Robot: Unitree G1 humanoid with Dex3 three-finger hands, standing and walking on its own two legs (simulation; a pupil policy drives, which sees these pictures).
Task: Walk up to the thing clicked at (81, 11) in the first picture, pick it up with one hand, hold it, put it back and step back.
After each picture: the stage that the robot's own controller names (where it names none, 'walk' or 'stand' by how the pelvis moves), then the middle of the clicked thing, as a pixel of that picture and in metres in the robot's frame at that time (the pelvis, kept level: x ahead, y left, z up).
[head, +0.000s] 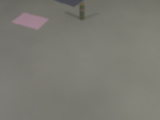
stand; (82, 11) +2.09 -0.03 -0.65
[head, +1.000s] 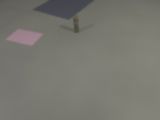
walk; (76, 24) +1.96 +0.17 -0.65
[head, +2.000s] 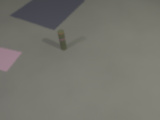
walk; (62, 40) +1.37 +0.29 -0.65
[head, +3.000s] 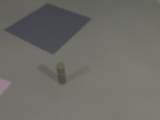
walk; (61, 74) +0.91 +0.22 -0.64
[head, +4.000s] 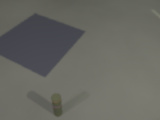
walk; (57, 105) +0.60 +0.16 -0.63
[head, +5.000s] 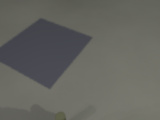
stand; out of the picture +0.46 +0.15 -0.65
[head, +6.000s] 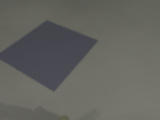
stand; out of the picture +0.45 +0.13 -0.65
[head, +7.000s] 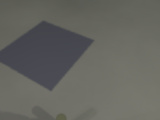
stand; out of the picture +0.47 +0.14 -0.66
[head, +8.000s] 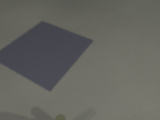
stand; out of the picture +0.46 +0.15 -0.66
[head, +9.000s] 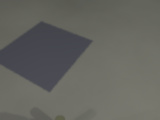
go down; out of the picture +0.45 +0.15 -0.66
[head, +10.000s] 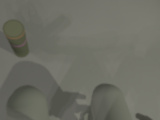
go down; (18, 41) +0.52 +0.23 -0.28
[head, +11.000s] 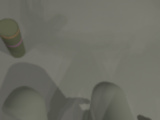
approach; (13, 41) +0.52 +0.24 -0.26
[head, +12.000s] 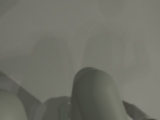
close in; out of the picture +0.50 +0.30 -0.16
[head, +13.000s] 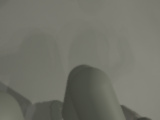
close; out of the picture +0.49 +0.30 -0.16
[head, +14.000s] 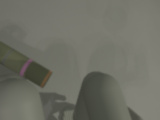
lift; (18, 62) +0.41 +0.14 -0.24
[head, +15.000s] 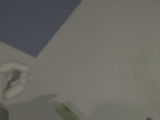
hold; (72, 119) +0.36 +0.04 -0.59
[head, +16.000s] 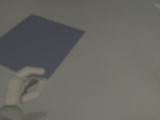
close; out of the picture +0.32 +0.05 -0.70
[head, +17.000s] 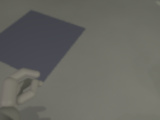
hold; out of the picture +0.30 +0.07 -0.70
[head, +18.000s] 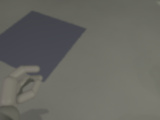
stand; out of the picture +0.29 +0.09 -0.70
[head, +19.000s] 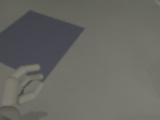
stand; out of the picture +0.25 +0.11 -0.69
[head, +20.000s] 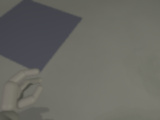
crouch; out of the picture +0.24 +0.14 -0.67
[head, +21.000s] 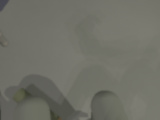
crouch; (37, 108) +0.29 +0.16 -0.40
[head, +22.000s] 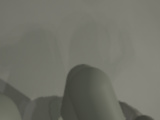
lower; out of the picture +0.26 +0.20 -0.25
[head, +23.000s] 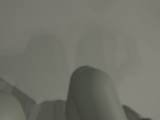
lower; out of the picture +0.26 +0.20 -0.25
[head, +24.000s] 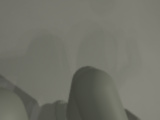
lower; out of the picture +0.26 +0.20 -0.25
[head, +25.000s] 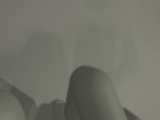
lower; out of the picture +0.26 +0.20 -0.25
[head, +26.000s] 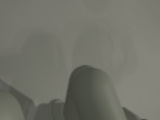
loosen; out of the picture +0.27 +0.21 -0.25
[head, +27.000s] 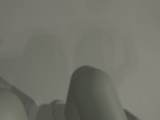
withdraw; out of the picture +0.26 +0.21 -0.26
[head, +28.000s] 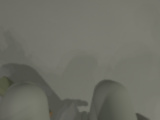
stand; (23, 101) +0.29 +0.18 -0.30
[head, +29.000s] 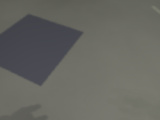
stand; out of the picture +0.22 +0.13 -0.67
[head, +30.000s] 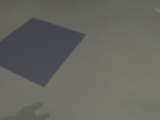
stand; out of the picture +0.23 +0.15 -0.69
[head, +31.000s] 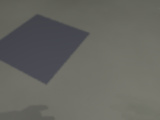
stand; out of the picture +0.23 +0.14 -0.70
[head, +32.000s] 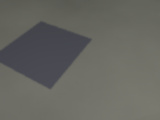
walk; out of the picture +0.25 +0.13 -0.74
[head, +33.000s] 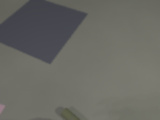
walk; out of the picture +0.41 +0.06 -0.73
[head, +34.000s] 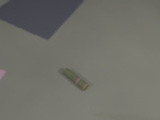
walk; (75, 79) +0.77 +0.02 -0.72
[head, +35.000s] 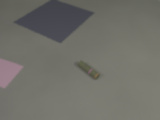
stand; (88, 69) +1.05 -0.06 -0.73
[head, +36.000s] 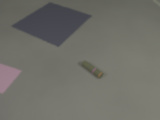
stand; (92, 69) +1.09 -0.11 -0.75
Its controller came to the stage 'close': yes
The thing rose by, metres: 0.00
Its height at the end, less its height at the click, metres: -0.09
